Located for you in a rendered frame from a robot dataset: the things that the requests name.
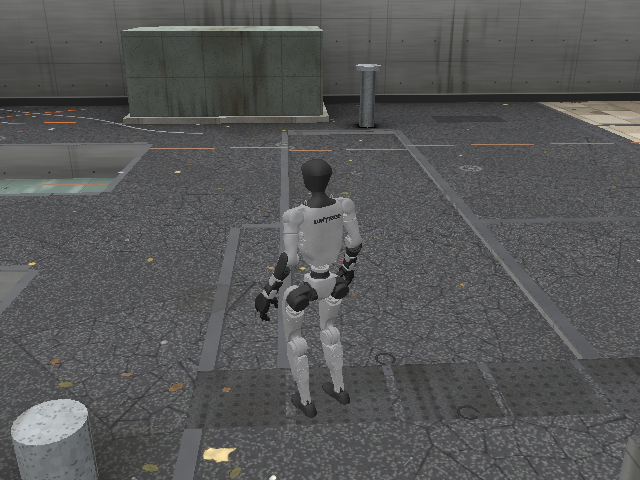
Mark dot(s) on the left robot upper arm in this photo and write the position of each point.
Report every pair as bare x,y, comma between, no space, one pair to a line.
291,220

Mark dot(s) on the robot left forearm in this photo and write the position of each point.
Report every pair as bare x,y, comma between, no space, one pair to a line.
277,278

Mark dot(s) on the robot right foot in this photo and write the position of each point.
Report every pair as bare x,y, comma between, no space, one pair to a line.
342,397

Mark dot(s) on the right robot upper arm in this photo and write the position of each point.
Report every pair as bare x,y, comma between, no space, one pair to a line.
353,239

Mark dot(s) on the right robot hand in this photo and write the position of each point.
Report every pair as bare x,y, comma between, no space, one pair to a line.
349,275

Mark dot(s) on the left robot hand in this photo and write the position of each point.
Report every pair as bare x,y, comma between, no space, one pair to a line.
262,305

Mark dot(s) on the robot right forearm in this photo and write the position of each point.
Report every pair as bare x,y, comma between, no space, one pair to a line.
350,257

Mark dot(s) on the robot left thigh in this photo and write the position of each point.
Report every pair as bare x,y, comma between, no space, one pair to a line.
295,300

